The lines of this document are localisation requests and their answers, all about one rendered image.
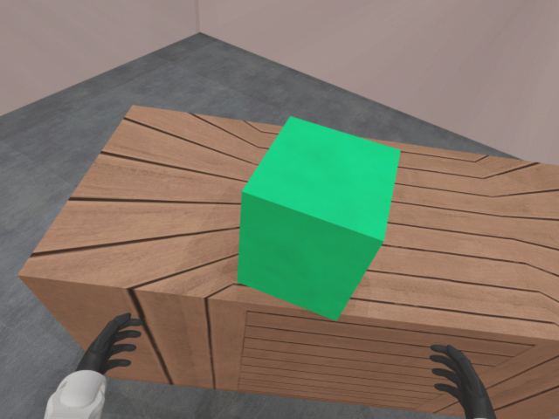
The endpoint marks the left robot hand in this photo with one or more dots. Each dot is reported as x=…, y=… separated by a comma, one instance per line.
x=96, y=357

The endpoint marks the left robot forearm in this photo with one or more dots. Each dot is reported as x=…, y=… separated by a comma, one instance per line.
x=80, y=395

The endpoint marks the pedestal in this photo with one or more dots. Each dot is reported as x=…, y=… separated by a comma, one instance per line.
x=470, y=259

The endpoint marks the carton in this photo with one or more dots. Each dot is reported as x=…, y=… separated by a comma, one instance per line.
x=314, y=215

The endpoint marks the right robot hand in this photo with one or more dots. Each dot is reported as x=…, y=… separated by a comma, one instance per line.
x=471, y=392

